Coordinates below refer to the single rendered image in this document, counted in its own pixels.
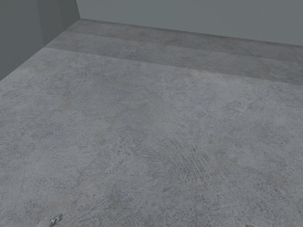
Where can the robot left hand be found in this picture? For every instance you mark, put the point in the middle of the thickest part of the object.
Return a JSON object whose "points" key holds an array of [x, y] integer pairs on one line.
{"points": [[50, 220]]}

